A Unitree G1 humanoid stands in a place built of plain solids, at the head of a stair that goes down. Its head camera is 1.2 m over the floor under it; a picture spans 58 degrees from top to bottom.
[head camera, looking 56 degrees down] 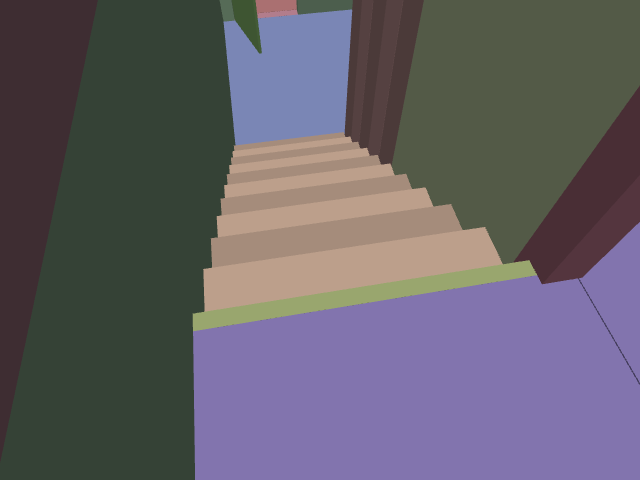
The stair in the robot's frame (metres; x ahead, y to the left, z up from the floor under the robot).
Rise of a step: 0.18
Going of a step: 0.26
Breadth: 1.09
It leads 10 degrees to the left of straight ahead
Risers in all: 11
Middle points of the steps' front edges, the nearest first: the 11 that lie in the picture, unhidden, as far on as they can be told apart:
0.64 -0.15 0.00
0.90 -0.11 -0.17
1.15 -0.06 -0.35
1.41 -0.02 -0.53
1.66 0.03 -0.70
1.92 0.07 -0.88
2.18 0.12 -1.06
2.43 0.16 -1.23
2.69 0.21 -1.41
2.94 0.25 -1.59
3.20 0.30 -1.76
